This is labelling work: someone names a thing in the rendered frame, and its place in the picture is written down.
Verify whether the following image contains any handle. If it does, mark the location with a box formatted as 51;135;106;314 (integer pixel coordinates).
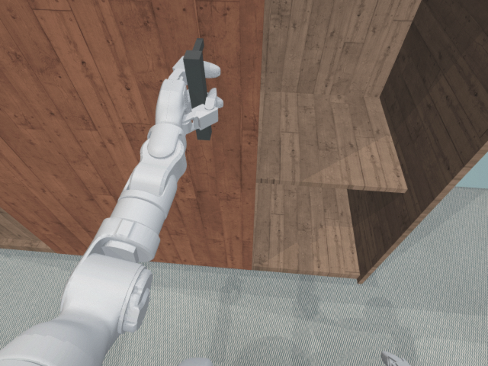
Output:
183;38;212;140

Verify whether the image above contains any robot left upper arm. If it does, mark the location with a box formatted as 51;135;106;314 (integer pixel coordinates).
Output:
0;253;153;366

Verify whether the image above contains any robot right hand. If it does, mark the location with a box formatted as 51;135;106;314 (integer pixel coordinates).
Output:
381;351;411;366

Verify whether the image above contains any wardrobe door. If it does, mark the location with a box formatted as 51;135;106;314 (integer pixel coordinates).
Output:
0;0;265;270
0;207;41;241

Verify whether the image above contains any left robot forearm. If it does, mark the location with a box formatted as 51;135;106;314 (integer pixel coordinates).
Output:
60;124;187;313

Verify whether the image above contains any robot left hand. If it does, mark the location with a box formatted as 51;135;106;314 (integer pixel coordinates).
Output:
156;56;223;136

